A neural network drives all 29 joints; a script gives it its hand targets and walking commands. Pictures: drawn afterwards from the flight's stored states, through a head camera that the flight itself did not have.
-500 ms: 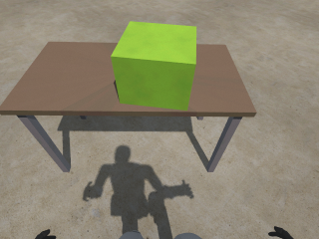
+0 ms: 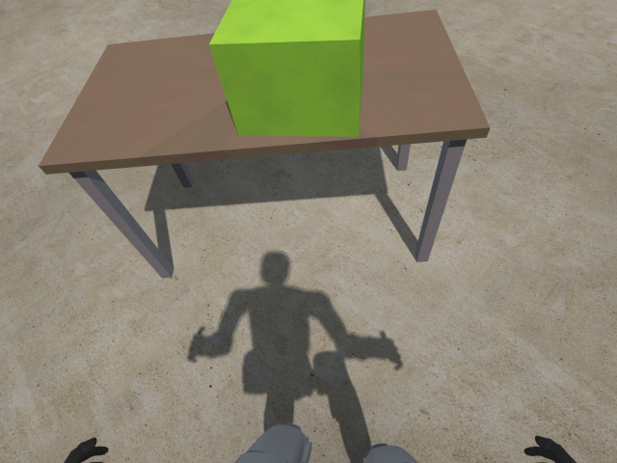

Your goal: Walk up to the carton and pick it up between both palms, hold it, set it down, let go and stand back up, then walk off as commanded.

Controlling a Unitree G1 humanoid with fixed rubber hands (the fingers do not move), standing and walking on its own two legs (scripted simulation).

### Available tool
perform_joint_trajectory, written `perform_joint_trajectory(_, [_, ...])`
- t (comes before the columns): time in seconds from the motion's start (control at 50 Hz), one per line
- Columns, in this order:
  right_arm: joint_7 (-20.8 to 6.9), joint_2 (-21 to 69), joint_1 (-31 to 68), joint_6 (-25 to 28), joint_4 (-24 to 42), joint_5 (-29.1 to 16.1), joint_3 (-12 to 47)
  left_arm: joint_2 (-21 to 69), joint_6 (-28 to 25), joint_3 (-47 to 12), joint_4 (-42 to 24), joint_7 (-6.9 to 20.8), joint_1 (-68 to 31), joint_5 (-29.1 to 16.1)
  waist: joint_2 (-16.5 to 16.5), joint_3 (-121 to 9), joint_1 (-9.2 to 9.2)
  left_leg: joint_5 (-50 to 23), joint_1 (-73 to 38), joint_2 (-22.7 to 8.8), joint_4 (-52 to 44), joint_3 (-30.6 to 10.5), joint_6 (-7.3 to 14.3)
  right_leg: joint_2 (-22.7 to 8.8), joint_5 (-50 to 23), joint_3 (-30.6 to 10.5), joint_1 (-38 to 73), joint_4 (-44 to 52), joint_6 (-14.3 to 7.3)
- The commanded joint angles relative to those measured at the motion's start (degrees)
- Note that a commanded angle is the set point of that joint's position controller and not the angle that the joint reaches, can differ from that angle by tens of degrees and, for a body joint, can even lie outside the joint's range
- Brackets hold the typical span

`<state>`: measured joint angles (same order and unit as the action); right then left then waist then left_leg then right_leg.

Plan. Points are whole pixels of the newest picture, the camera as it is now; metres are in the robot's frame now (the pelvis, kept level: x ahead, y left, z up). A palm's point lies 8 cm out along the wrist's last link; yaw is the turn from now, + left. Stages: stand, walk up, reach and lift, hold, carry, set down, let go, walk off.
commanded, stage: walk off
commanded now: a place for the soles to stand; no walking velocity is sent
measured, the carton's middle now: (299, 57) +0.95 +0.05 -0.01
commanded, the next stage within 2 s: stand in 1.48 s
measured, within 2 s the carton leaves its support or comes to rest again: neither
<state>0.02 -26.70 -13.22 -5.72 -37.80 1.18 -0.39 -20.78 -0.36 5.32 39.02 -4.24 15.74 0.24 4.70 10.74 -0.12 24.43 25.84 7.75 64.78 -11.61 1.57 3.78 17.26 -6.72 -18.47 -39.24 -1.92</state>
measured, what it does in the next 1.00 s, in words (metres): walks backwards: left foot, then right foot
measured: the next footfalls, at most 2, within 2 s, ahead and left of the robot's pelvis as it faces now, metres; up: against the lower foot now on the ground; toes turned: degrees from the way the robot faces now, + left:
left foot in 0.26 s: +0.01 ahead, +0.21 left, +0.01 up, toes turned -9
right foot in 0.70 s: -0.15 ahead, +0.00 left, +0.00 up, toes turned +11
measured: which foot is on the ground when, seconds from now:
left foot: up 0.00-0.24, down 0.26-0.70, up 0.72-0.96, down 0.98-1.00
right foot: down 0.00-0.26, up 0.28-0.68, down 0.70-0.98, up 1.00-1.00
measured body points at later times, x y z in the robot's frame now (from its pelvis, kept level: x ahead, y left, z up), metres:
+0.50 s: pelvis -0.13 +0.13 +0.01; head -0.10 +0.14 +0.45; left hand -0.08 +0.45 -0.11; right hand -0.02 -0.19 -0.08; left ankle -0.04 +0.22 -0.72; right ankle -0.10 -0.03 -0.66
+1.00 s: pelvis -0.18 +0.12 +0.00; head -0.17 +0.12 +0.45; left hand -0.13 +0.44 -0.10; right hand -0.09 -0.22 -0.09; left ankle -0.17 +0.24 -0.73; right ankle -0.18 +0.00 -0.72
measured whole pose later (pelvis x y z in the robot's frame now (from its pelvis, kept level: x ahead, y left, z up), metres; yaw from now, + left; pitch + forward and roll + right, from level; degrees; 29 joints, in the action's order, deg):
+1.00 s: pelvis -0.18 +0.12 +0.00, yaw +1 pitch -5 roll +0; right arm -0.4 -27.5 -16.1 2.1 -45.5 1.2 -1.4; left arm -23.0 -0.7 5.5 42.3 0.9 20.8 1.0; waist -0.5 6.9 -0.2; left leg 18.8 12.5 3.7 35.5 -7.2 0.5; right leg 4.8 21.6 -8.3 -12.2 -39.8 -2.9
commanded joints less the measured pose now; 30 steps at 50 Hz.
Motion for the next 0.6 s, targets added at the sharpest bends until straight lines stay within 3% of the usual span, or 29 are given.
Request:
perform_joint_trajectory(0.0, [-0.4,-10.1,-4.5,1.0,3.3,0.8,-7.7,-18.0,-1.5,5.3,-2.7,-0.6,2.6,0.1,-9.1,-9.0,2.63,7.7,7.6,-3.0,1.9,-3.1,-3.4,-20.1,-12.1,-22.0,12.1,10.9,-11.5])
perform_joint_trajectory(0.04, [-1.0,-10.8,-5.4,1.0,3.2,1.0,-8.2,-18.8,-1.6,5.7,-3.1,-0.5,0.3,0.4,-9.9,-6.3,1.85,7.1,5.5,-4.4,2.4,-3.0,-3.0,-20.1,-0.3,-21.3,5.3,13.5,-12.3])
perform_joint_trajectory(0.1, [-2.2,-11.3,-7.0,1.1,3.0,1.1,-8.6,-19.9,-1.6,6.3,-3.6,-0.4,-2.4,1.0,-12.5,-4.8,0.50,7.4,1.3,-6.4,-2.6,-1.0,-2.2,-19.5,12.9,-20.0,-1.7,16.0,-11.3])
perform_joint_trajectory(0.14, [-2.8,-11.0,-10.1,1.3,2.4,1.1,-8.8,-20.6,-1.3,6.3,-4.0,-0.3,-5.3,1.6,-14.1,-5.9,-2.06,6.3,-5.5,-8.5,-11.4,1.5,-1.0,-18.8,13.7,-16.9,-6.1,16.1,-9.0])
perform_joint_trajectory(0.18, [-2.9,-9.1,-16.4,2.3,-0.8,0.8,-8.9,-19.3,-0.4,5.6,-3.6,0.1,-7.5,1.8,-12.8,-10.8,-5.72,-1.4,-21.0,-8.3,-29.2,3.0,0.5,-13.9,9.3,-8.0,-11.0,7.9,-4.6])
perform_joint_trajectory(0.2, [-2.5,-9.0,-17.6,2.8,-1.9,1.1,-9.1,-16.9,0.1,4.7,-2.2,0.0,-5.6,2.0,-8.0,-11.5,-6.58,-0.1,-24.0,-7.9,-34.2,-1.0,0.6,-10.1,10.5,-5.3,-13.4,-2.2,-2.3])
perform_joint_trajectory(0.22, [-1.9,-10.0,-13.8,3.1,-1.2,1.7,-8.6,-12.7,0.5,3.0,-1.2,0.1,-2.9,1.5,3.1,-8.2,-5.43,8.7,-18.1,-11.4,-42.7,-10.8,1.3,-1.8,18.2,-0.5,-17.0,-15.3,-0.3])
perform_joint_trajectory(0.24, [-1.7,-12.2,-6.8,3.7,0.8,2.4,-7.9,-10.6,0.7,2.2,-0.2,0.2,-0.8,0.6,6.9,-5.7,-2.16,14.6,-10.3,-19.1,-48.9,-25.3,3.0,3.8,19.9,0.4,-20.1,-26.2,1.5])
perform_joint_trajectory(0.26, [-1.4,-15.4,-3.3,3.5,1.8,2.1,-8.1,-14.9,0.7,3.6,-0.7,0.3,-1.2,0.4,2.3,-4.7,-2.24,23.5,-2.4,-20.7,-54.1,-31.5,3.3,4.5,15.2,-8.2,-16.7,-28.0,1.0])
perform_joint_trajectory(0.28, [-0.8,-15.8,-1.1,3.4,1.9,2.1,-8.0,-16.3,0.5,4.1,0.4,0.3,-1.1,0.2,2.2,-1.3,-1.34,26.4,2.0,-19.7,-55.2,-30.7,2.1,3.6,13.4,-9.1,-14.7,-28.1,1.0])
perform_joint_trajectory(0.3, [-0.6,-12.8,0.4,4.0,1.1,2.0,-7.3,-16.7,0.5,4.2,2.4,0.7,0.5,-0.1,2.4,0.2,-0.43,25.1,1.9,-17.4,-53.9,-26.4,0.5,2.0,10.6,-7.7,-13.6,-27.1,2.0])
perform_joint_trajectory(0.32, [-0.4,-10.3,1.5,4.4,0.7,1.7,-6.9,-16.5,0.6,4.1,4.5,1.4,3.9,-0.3,3.6,-2.0,0.19,21.9,-1.9,-16.3,-51.4,-22.0,0.2,1.7,8.8,-6.7,-12.9,-26.6,2.4])
perform_joint_trajectory(0.34, [-0.3,-9.8,1.2,4.6,0.4,1.5,-7.0,-16.7,0.7,4.2,5.7,2.0,7.1,0.0,5.0,-5.0,0.42,21.0,-5.7,-16.0,-50.0,-20.1,0.7,2.1,8.1,-5.3,-11.8,-25.9,2.5])
perform_joint_trajectory(0.38, [-0.1,-9.1,-0.8,5.3,0.0,1.4,-7.4,-16.3,1.1,4.4,5.8,2.5,8.1,0.3,2.3,-8.2,0.07,19.7,-10.7,-17.6,-49.3,-20.7,3.1,2.5,7.4,-4.8,-11.4,-24.7,2.6])
perform_joint_trajectory(0.42, [0.3,-9.2,-1.8,5.9,-0.4,1.3,-7.7,-15.6,1.1,4.1,6.1,2.9,8.3,0.4,0.7,-11.0,-0.29,19.3,-15.3,-18.8,-49.4,-20.9,3.9,2.3,7.5,-4.7,-10.4,-20.9,2.8])
perform_joint_trajectory(0.54, [0.3,-11.4,-3.6,6.6,-1.8,1.4,-8.6,-14.6,0.0,4.1,6.1,4.0,8.9,0.5,3.1,-13.2,-0.47,17.2,-22.6,-19.5,-50.2,-17.8,5.3,0.8,14.4,0.4,-5.6,-5.8,1.6])
perform_joint_trajectory(0.58, [0.1,-12.5,-3.0,6.5,-1.8,1.9,-8.8,-14.3,-0.3,4.4,6.6,4.4,11.9,0.5,5.3,-13.3,1.09,16.1,-19.9,-18.8,-50.8,-14.2,6.1,0.8,18.0,4.2,1.2,0.2,0.1])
